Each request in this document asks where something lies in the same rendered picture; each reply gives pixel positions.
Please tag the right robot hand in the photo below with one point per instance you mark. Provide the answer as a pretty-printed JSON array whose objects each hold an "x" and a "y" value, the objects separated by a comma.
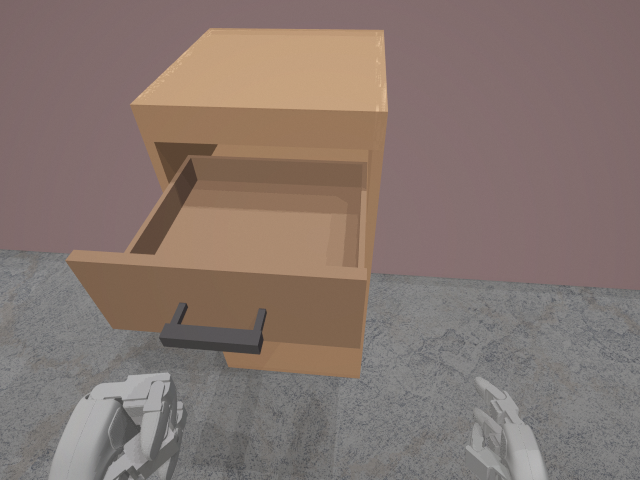
[{"x": 513, "y": 453}]

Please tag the left robot hand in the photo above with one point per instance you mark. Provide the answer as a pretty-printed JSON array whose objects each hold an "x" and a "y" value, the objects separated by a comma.
[{"x": 138, "y": 416}]

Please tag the handle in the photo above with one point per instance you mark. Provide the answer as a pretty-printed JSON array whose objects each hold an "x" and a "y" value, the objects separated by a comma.
[{"x": 174, "y": 334}]

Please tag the cabinet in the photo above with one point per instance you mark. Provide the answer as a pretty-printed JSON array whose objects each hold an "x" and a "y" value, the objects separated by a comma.
[{"x": 311, "y": 94}]

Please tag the drawer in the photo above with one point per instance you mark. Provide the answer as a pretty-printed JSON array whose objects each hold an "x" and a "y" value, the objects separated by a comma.
[{"x": 230, "y": 235}]

